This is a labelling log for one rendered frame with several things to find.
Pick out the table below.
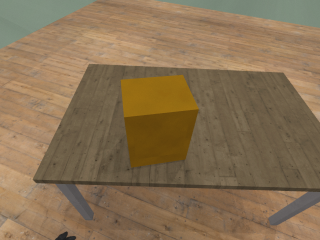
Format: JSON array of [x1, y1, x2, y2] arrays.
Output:
[[32, 64, 320, 226]]

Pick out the carton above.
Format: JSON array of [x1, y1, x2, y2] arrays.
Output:
[[120, 75, 199, 168]]

